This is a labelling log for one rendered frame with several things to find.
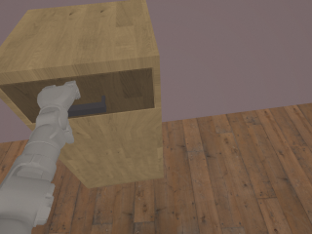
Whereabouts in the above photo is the cabinet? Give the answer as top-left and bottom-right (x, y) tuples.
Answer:
(0, 0), (164, 189)

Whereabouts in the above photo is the robot left hand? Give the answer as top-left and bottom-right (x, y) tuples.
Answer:
(37, 80), (81, 144)

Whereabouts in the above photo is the left robot upper arm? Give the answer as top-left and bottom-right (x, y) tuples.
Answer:
(0, 175), (56, 234)

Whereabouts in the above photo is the drawer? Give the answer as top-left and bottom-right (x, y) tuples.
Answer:
(0, 67), (155, 124)

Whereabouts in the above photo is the handle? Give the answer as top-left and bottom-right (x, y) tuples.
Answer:
(67, 96), (107, 117)

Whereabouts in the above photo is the robot left forearm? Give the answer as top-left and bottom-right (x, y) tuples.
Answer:
(0, 103), (68, 195)

